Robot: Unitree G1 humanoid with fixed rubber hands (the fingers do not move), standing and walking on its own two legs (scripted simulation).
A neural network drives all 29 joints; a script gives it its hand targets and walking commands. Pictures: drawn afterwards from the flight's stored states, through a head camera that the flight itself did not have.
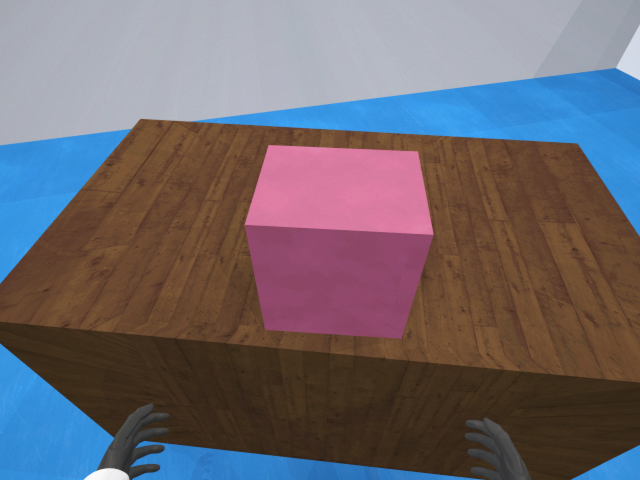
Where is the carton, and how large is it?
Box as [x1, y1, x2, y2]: [245, 145, 433, 338]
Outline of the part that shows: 268,145 245,222 245,228 265,329 401,338 433,234 417,151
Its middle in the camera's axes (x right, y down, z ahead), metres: +0.03 +0.01 +0.63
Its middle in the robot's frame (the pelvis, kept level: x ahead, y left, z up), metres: +0.48 -0.01 +0.01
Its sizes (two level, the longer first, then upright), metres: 0.234 0.182 0.252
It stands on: a pedestal, 0.65 m high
